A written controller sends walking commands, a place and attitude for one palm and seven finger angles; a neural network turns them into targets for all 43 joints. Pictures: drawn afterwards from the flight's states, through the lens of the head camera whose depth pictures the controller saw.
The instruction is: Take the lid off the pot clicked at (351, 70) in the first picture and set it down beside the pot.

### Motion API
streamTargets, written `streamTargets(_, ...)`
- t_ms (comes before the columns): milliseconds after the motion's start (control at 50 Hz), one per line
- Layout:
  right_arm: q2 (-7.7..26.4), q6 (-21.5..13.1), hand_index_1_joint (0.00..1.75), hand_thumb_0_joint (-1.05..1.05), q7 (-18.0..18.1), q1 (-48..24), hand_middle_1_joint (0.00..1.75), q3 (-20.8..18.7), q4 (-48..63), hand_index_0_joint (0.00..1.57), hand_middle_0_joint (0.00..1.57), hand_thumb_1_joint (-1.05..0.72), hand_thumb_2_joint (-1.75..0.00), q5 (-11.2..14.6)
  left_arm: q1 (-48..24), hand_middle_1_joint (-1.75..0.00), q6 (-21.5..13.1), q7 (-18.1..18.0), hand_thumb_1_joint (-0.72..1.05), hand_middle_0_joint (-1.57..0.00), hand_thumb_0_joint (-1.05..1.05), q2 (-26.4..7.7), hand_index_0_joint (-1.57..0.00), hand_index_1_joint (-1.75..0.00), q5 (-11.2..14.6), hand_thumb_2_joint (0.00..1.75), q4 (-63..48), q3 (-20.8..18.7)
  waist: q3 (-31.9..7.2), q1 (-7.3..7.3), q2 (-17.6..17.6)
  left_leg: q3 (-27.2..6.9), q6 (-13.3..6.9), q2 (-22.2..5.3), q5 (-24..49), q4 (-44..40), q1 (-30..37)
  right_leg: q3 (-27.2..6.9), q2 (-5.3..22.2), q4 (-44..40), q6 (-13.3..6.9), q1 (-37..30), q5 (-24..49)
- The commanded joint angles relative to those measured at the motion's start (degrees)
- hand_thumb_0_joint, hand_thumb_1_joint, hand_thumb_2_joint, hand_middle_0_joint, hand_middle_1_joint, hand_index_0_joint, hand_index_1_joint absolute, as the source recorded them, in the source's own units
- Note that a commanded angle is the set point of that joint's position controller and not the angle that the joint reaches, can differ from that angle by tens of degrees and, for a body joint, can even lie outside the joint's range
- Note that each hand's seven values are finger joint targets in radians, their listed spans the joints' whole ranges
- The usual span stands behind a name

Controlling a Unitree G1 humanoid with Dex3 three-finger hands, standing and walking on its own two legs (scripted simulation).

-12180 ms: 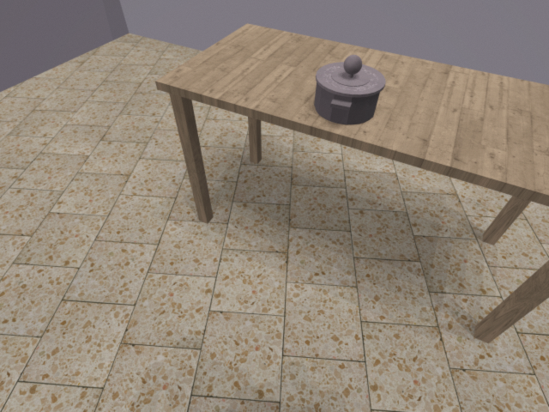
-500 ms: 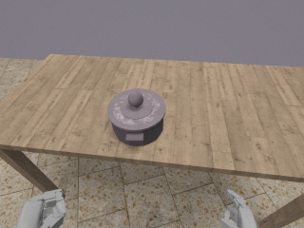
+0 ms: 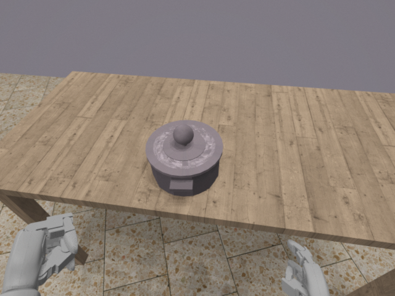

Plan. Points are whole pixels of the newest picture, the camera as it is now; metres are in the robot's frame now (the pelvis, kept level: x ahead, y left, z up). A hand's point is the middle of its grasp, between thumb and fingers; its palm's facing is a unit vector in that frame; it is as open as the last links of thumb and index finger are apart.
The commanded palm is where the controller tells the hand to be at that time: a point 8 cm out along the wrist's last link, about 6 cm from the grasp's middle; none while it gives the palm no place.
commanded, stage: raise the hand higher, near the body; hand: left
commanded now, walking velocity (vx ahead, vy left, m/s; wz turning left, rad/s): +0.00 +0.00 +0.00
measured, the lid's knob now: (183, 134) +0.45 +0.10 +0.09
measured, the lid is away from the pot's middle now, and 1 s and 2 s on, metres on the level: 0.00 0.00 0.00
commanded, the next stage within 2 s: reach forward and open the fingers in 0.06 s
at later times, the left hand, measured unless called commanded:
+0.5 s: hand (55, 229) +0.18 +0.27 +0.10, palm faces -0.12 -0.05 -0.99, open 3.1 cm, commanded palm +0.17 +0.26 +0.16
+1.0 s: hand (56, 193) +0.22 +0.27 +0.14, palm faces -0.13 +0.01 -0.99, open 8.7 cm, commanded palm +0.21 +0.25 +0.20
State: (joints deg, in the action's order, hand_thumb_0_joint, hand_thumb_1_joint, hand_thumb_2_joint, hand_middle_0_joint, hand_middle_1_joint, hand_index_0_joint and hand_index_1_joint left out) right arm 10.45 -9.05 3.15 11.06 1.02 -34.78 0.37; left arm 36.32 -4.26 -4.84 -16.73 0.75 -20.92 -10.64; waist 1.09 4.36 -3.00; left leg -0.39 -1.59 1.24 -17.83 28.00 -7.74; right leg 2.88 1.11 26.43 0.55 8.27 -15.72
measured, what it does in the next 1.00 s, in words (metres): stands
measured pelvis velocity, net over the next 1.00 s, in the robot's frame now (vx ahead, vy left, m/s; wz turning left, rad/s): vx -0.04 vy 0.01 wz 0.01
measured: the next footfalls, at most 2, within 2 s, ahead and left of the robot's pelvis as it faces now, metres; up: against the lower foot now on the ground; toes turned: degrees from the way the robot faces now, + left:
none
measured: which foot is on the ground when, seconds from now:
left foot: down 0.00-1.00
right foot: down 0.00-1.00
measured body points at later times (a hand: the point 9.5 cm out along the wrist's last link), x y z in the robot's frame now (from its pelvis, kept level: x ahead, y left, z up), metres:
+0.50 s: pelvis -0.01 +0.00 +0.00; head +0.00 -0.05 +0.45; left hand +0.18 +0.27 +0.16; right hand +0.21 -0.23 -0.10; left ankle -0.03 +0.10 -0.74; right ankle -0.01 -0.13 -0.74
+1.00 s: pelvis -0.04 +0.01 +0.00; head -0.02 -0.04 +0.45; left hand +0.22 +0.27 +0.20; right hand +0.17 -0.21 -0.10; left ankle -0.03 +0.10 -0.74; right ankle -0.01 -0.13 -0.74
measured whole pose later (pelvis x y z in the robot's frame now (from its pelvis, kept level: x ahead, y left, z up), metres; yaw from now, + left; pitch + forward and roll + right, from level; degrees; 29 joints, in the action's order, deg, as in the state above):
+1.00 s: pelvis -0.04 +0.01 +0.00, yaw +0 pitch -1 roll +0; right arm 16.0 4.2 0.9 8.1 1.2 -32.8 2.9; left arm 3.8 0.6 16.4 -41.3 -41.8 -13.2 -5.4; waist 1.2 4.0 -7.0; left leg -0.4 -2.3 2.2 -12.5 25.0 -11.9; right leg 2.9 2.0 23.3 1.0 12.2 -10.5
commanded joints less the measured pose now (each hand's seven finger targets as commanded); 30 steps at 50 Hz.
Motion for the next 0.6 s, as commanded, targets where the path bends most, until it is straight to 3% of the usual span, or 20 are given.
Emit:
streamTargets(0,5.9,-2.7,0.30,0.00,0.3,-8.1,0.30,-2.2,9.3,0.20,0.20,-0.90,-0.90,0.1,-0.2,-1.50,-3.3,-1.2,0.90,-1.30,0.00,-7.6,-1.30,-1.50,0.5,0.90,-9.9,-7.3,-3.1,-0.43,2.8,-0.6,0.6,-2.4,18.9,-4.2,-0.2,0.9,-0.1,-3.2,-1.3,-0.7,13.0)
streamTargets(20,6.0,-2.6,0.30,0.00,0.3,-8.0,0.30,-2.0,9.5,0.20,0.20,-0.90,-0.90,0.1,-1.8,-1.50,-3.6,-0.8,0.90,-1.30,0.00,-6.0,-1.30,-1.50,0.5,0.90,-10.2,-5.3,-2.1,-0.94,2.3,-0.2,0.5,-2.3,17.9,-4.5,-0.5,0.9,0.2,-3.6,-1.2,-0.1,12.5)
streamTargets(100,6.8,-3.2,0.30,0.00,0.3,-7.8,0.30,-1.9,9.8,0.20,0.20,-0.90,-0.90,0.2,-5.5,-1.50,-4.7,-1.4,0.90,-1.30,0.00,-9.9,-1.30,-1.50,0.7,0.90,-16.6,-8.1,-4.9,-0.45,-1.1,-1.1,0.7,-2.4,18.1,-4.7,0.8,0.5,0.1,-3.1,-1.4,-1.7,12.1)
streamTargets(140,6.1,-3.4,0.30,0.00,0.5,-7.5,0.30,-1.9,9.3,0.20,0.20,-0.90,-0.90,0.0,-4.1,-1.50,-4.8,-1.9,0.90,-1.30,0.00,-9.9,-1.30,-1.50,0.7,0.90,-15.4,-9.1,-6.1,-0.09,-1.3,-0.6,0.6,-2.4,19.0,-4.7,1.5,0.7,0.4,-3.2,-1.4,-2.3,13.0)
streamTargets(160,11.5,0.7,0.30,0.00,-0.4,-8.1,0.30,-0.9,10.5,0.20,0.20,-0.90,-0.90,-1.4,-7.7,-1.48,0.4,-4.1,0.87,-1.28,0.00,-24.3,-1.28,-1.48,-25.3,0.90,-19.3,-6.8,-5.4,-0.07,-4.7,-0.1,0.6,-1.5,20.1,-3.0,-5.4,-2.2,-1.0,-0.5,-2.0,3.6,12.9)
streamTargets(180,8.5,3.1,0.30,0.00,-0.9,-9.5,0.30,-1.4,13.0,0.20,0.20,-0.90,-0.90,-1.3,-6.6,-1.45,3.6,-5.2,0.85,-1.27,0.00,-17.0,-1.27,-1.45,-25.9,0.91,-21.3,-5.3,-5.5,0.42,-6.4,0.5,1.1,-1.9,20.6,-3.2,-6.2,0.9,-0.3,0.2,-2.7,3.3,11.6)
streamTargets(200,8.5,4.4,0.30,0.00,-1.2,-10.8,0.30,-1.2,12.8,0.20,0.20,-0.90,-0.90,-0.7,-8.8,-1.41,5.3,-5.6,0.82,-1.25,0.00,-17.1,-1.25,-1.41,-26.0,0.92,-20.2,-5.0,-2.7,-0.43,-3.7,0.1,1.1,-1.9,19.5,-3.2,-7.7,0.5,-0.6,-0.1,-2.9,4.3,10.8)
streamTargets(220,8.6,5.5,0.30,0.00,-1.7,-9.7,0.30,-1.5,12.3,0.20,0.20,-0.90,-0.90,-0.8,-7.5,-1.36,6.5,-5.3,0.79,-1.25,0.00,-17.1,-1.25,-1.36,-32.2,0.93,-17.2,-3.5,-3.2,0.42,-4.1,0.6,1.2,-1.9,17.4,-3.4,-7.3,-0.3,-1.2,0.3,-3.3,4.6,8.2)
streamTargets(240,9.3,7.2,0.30,0.00,-2.1,-9.7,0.30,-2.1,12.1,0.20,0.20,-0.90,-0.90,-0.8,-2.5,-1.32,8.1,-5.0,0.75,-1.24,0.00,-19.1,-1.24,-1.32,-36.6,0.94,-13.7,-4.8,-4.5,1.55,-3.0,0.8,1.0,-1.9,17.1,-3.0,-7.9,-1.3,-1.6,0.4,-3.6,3.8,8.5)
streamTargets(260,10.0,9.0,0.30,0.00,-2.4,-10.7,0.30,-1.9,12.9,0.20,0.20,-0.90,-0.90,-0.7,-2.1,-1.29,9.4,-4.3,0.72,-1.22,0.00,-20.9,-1.22,-1.29,-39.3,0.96,-14.3,-4.8,-6.3,1.73,-2.4,0.9,0.9,-1.7,17.0,-2.7,-8.0,-2.1,-1.6,0.5,-3.7,3.3,9.5)
streamTargets(320,10.8,12.1,0.30,0.00,-2.7,-13.3,0.30,-1.5,14.9,0.20,0.20,-0.90,-0.90,0.1,-8.4,-1.18,11.8,-1.8,0.62,-1.19,0.00,-27.5,-1.19,-1.18,-45.8,1.03,-17.8,-6.2,-12.7,1.38,-1.3,0.7,0.4,-1.5,16.8,-2.3,-6.5,-3.8,-0.9,0.4,-3.3,0.0,11.6)
streamTargets(380,10.6,12.3,0.30,0.00,-2.1,-13.5,0.30,-1.6,14.0,0.20,0.20,-0.90,-0.90,0.8,-11.8,-1.07,12.2,2.2,0.52,-1.16,0.00,-29.2,-1.16,-1.07,-47.4,1.10,-15.3,-4.3,-14.5,0.61,-1.6,-0.2,-0.4,-1.6,19.0,-2.2,-3.5,-3.3,-0.1,-0.8,-2.0,-0.1,13.9)
streamTargets(420,10.4,11.8,0.30,0.00,-1.9,-13.0,0.30,-1.5,13.6,0.20,0.20,-0.90,-0.90,1.5,-11.5,-1.00,11.6,6.1,0.45,-1.14,0.00,-29.1,-1.14,-1.00,-45.8,1.14,-11.5,-3.4,-12.8,-0.29,1.2,-0.1,-0.9,-1.3,19.1,-2.0,-3.8,-2.7,0.0,-1.5,-1.4,-0.1,15.5)
streamTargets(480,11.2,11.6,0.30,0.00,-1.6,-12.0,0.30,-1.8,12.6,0.20,0.20,-0.90,-0.90,1.9,-13.2,-0.90,9.9,11.5,0.35,-1.10,0.00,-31.8,-1.10,-0.90,-43.5,1.19,-8.2,-4.3,-9.1,-0.81,4.1,-0.3,-1.2,-0.8,20.2,-2.9,-4.5,-1.9,0.2,-2.9,-0.4,0.4,18.5)
streamTargets(500,11.1,11.3,0.30,0.00,-1.6,-14.2,0.30,-1.8,13.4,0.20,0.20,-0.90,-0.90,2.4,-15.9,-0.86,9.6,12.9,0.32,-1.09,0.00,-32.8,-1.09,-0.86,-43.0,1.21,-10.4,-5.0,-9.2,-1.04,2.4,-0.3,-1.3,-1.0,20.5,-2.6,-3.3,-2.7,-0.1,-3.1,-0.7,0.3,19.2)
streamTargets(520,11.0,11.1,0.30,0.00,-1.4,-12.7,0.30,-1.7,13.2,0.20,0.20,-0.90,-0.90,2.0,-20.2,-0.83,8.9,14.3,0.29,-1.08,0.00,-32.9,-1.08,-0.83,-42.9,1.22,-10.6,-3.6,-9.0,-1.57,2.4,-0.3,-1.5,-0.6,20.3,-2.9,-3.6,-1.4,0.4,-3.2,-0.2,0.2,18.5)
streamTargets(540,11.4,11.0,0.30,0.00,-1.1,-12.3,0.30,-1.8,12.7,0.20,0.20,-0.90,-0.90,1.8,-23.2,-0.79,8.0,15.2,0.26,-1.07,0.00,-36.4,-1.07,-0.79,-43.0,1.23,-11.0,-5.9,-9.9,-1.26,1.9,-0.6,-1.6,-0.6,21.3,-3.2,-2.8,-1.5,0.4,-3.6,-0.1,0.0,18.9)
streamTargets(560,11.2,10.6,0.30,0.00,-0.9,-12.3,0.30,-1.7,13.0,0.20,0.20,-0.90,-0.90,1.7,-24.0,-0.76,7.3,16.1,0.23,-1.05,0.00,-36.1,-1.05,-0.76,-42.8,1.24,-10.7,-5.4,-9.9,-1.39,0.6,-0.9,-1.6,-0.6,21.3,-3.5,-2.4,-1.2,0.5,-3.9,0.0,-0.2,18.5)
streamTargets(580,11.3,10.5,0.30,0.00,-0.7,-11.7,0.30,-1.5,12.5,0.20,0.20,-0.90,-0.90,1.5,-24.8,-0.72,6.6,17.0,0.20,-1.04,0.00,-39.4,-1.04,-0.72,-43.2,1.25,-9.7,-8.2,-10.8,-0.55,1.3,-1.1,-1.6,-0.4,22.0,-3.6,-2.0,-1.1,0.4,-4.3,0.0,-0.3,18.7)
